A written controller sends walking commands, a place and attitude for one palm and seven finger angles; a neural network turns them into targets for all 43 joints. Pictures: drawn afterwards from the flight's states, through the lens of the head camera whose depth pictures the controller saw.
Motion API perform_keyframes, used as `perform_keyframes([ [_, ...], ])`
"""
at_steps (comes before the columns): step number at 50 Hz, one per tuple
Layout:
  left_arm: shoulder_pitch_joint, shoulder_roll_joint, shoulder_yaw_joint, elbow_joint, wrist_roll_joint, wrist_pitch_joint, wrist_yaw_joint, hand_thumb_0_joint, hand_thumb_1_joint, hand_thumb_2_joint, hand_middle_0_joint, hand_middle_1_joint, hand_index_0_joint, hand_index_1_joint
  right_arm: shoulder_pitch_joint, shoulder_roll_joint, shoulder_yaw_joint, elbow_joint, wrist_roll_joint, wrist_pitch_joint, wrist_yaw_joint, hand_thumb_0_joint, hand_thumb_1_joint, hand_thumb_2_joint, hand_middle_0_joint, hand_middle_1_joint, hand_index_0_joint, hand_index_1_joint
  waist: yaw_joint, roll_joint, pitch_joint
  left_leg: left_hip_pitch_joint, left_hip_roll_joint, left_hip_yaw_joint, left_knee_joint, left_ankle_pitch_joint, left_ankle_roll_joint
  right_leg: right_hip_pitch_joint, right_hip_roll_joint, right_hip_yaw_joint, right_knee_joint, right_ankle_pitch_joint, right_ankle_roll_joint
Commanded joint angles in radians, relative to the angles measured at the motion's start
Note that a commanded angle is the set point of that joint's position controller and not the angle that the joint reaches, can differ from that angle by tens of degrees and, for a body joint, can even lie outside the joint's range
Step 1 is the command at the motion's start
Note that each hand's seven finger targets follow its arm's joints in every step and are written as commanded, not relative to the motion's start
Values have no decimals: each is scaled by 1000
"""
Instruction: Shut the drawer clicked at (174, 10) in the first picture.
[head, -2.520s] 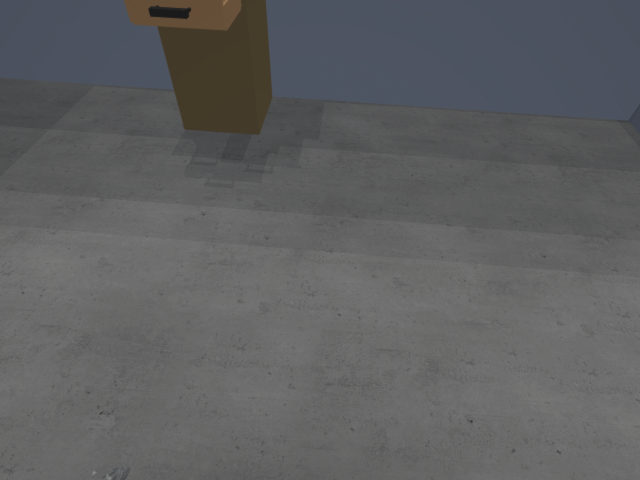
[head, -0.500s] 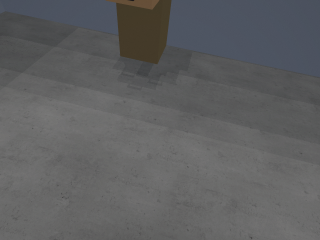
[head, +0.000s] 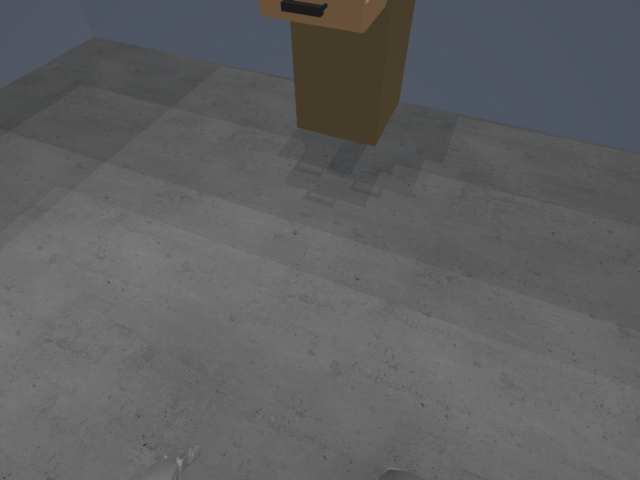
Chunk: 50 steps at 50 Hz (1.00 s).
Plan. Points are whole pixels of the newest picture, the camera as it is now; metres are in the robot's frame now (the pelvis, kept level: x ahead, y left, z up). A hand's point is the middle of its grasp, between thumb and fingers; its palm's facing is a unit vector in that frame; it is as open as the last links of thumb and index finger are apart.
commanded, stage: walk to a spot facing it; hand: left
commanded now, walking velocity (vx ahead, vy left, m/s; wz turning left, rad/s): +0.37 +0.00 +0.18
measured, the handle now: (304, 5) +1.49 +0.09 -0.03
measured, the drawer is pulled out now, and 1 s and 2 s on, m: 0.28 0.28 0.28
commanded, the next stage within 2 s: turn to face it in 1.76 s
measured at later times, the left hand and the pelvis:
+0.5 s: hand out of the picture +0.11 +0.20 -0.17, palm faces +0.18 -0.98 -0.11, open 7.4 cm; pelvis +0.21 +0.06 +0.01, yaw +4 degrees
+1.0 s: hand (227, 252) +0.54 +0.21 -0.15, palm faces -0.01 -0.98 -0.21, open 7.4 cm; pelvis +0.43 +0.02 +0.00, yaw +2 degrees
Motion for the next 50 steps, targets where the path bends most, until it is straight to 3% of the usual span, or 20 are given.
perform_keyframes([
  [1,179,115,22,40,-2,-8,23,0,900,900,-200,-300,-200,-300,-49,-39,-11,-95,-12,-2,16,0,-900,-900,200,300,200,300,38,-79,10,-313,129,-27,165,161,-2,95,-308,355,-465,-86,-68],
  [3,196,95,14,53,0,-11,23,0,900,900,-200,-300,-200,-300,-26,-30,-9,-87,-17,21,21,0,-900,-900,200,300,200,300,11,-119,-3,-300,135,1,93,184,-23,64,-267,236,-474,-15,-54],
  [6,219,99,17,70,0,-16,22,0,900,900,-200,-300,-200,-300,-65,-32,-13,-104,-19,36,30,0,-900,-900,200,300,200,300,0,-137,-5,-338,151,38,-28,256,-52,84,-235,151,-497,39,-53],
  [11,300,132,13,109,-2,-19,19,0,900,900,-200,-300,-200,-300,-252,-35,-2,-166,-14,23,51,0,-900,-900,200,300,200,300,50,-116,5,-366,147,105,-330,303,-68,226,-223,95,-477,177,-62],
  [14,358,147,13,136,-1,-13,22,0,900,900,-200,-300,-200,-300,-332,-40,2,-190,-12,10,54,0,-900,-900,200,300,200,300,82,-106,4,-338,124,131,-449,273,-51,320,-248,104,-436,265,-64],
  [16,373,157,16,144,0,-6,23,0,900,900,-200,-300,-200,-300,-338,-50,1,-192,-12,3,52,0,-900,-900,200,300,200,300,82,-122,0,-288,106,153,-501,230,-34,357,-260,95,-395,336,-63],
  [18,353,166,18,147,-4,-2,24,0,900,900,-200,-300,-200,-300,-235,-82,-7,-163,-15,-5,41,0,-900,-900,200,300,200,300,23,-120,-46,-107,60,190,-589,229,-15,333,-234,41,-242,468,-41],
  [19,344,156,18,146,-8,0,24,0,900,900,-200,-300,-200,-300,-112,-123,-21,-123,-19,-11,34,0,-900,-900,200,300,200,300,-33,-51,-110,106,55,176,-650,274,2,240,-193,-1,-55,464,-12],
  [20,359,115,14,124,-14,0,18,0,900,900,-200,-300,-200,-300,39,-229,-49,-93,-29,-18,22,0,-900,-900,200,300,200,300,-92,147,-222,352,258,-98,-715,272,69,33,-96,-57,216,198,42],
  [21,337,82,2,85,-17,-1,11,0,900,900,-200,-300,-200,-300,126,-309,-66,-71,-19,-14,11,0,-900,-900,200,300,200,300,-102,295,-254,469,464,-395,-833,355,162,-197,12,-21,499,-327,71],
  [22,268,114,10,68,-11,2,16,0,900,900,-200,-300,-200,-300,105,-289,-59,-67,-9,-7,4,0,-900,-900,200,300,200,300,-100,153,-193,413,481,-376,-860,343,191,-263,-32,83,600,-327,50],
  [24,220,97,16,86,-8,12,8,0,900,900,-200,-300,-200,-300,-42,-189,-35,-103,-5,-18,-2,0,-900,-900,200,300,200,300,-38,58,-84,203,409,-230,-899,337,129,-260,-101,121,622,-173,58],
  [26,262,59,21,112,2,32,3,0,900,900,-200,-300,-200,-300,-104,-128,-17,-112,-7,-31,-4,0,-900,-900,200,300,200,300,17,60,-28,64,336,-93,-941,355,74,-175,-119,135,570,-76,72],
  [28,283,36,21,116,5,51,4,0,900,900,-200,-300,-200,-300,-90,-99,-10,-101,-4,-37,-7,0,-900,-900,200,300,200,300,38,77,-20,19,294,-25,-973,330,66,-149,-110,126,526,-24,80],
  [36,109,65,37,30,4,75,-10,0,900,900,-200,-300,-200,-300,-14,-110,-14,-87,-1,-45,-12,0,-900,-900,200,300,200,300,38,61,59,103,282,10,-1039,333,98,-326,-120,130,372,128,106],
  [44,-111,64,21,-62,-3,49,-17,0,900,900,-200,-300,-200,-300,113,-128,-18,-26,-20,-38,-12,0,-900,-900,200,300,200,300,-30,64,70,245,308,49,-943,556,111,-250,-67,54,5,40,59],
  [46,-69,69,23,-53,-3,39,-17,0,900,900,-200,-300,-200,-300,112,-139,-18,-19,-21,-35,-13,0,-900,-900,200,300,200,300,-9,77,29,249,302,80,-861,710,98,-132,-25,23,-58,7,32],
  [48,155,109,34,19,2,23,-13,0,900,900,-200,-300,-200,-300,81,-152,-17,-18,-11,-32,-11,0,-900,-900,200,300,200,300,93,34,-93,188,250,130,-607,834,54,182,31,-8,-151,77,8],
  [49,317,183,55,68,9,10,-3,0,900,900,-200,-300,-200,-300,70,-134,-16,-30,-1,-36,-1,0,-900,-900,200,300,200,300,162,-66,-206,-4,199,154,-369,679,17,466,-76,121,-164,98,-36],
  [50,448,300,87,96,9,6,10,0,900,900,-200,-300,-200,-300,113,-70,-3,-61,9,-40,3,0,-900,-900,200,300,200,300,183,-302,-345,-297,43,188,-36,39,-35,722,-380,540,-250,145,-138],
])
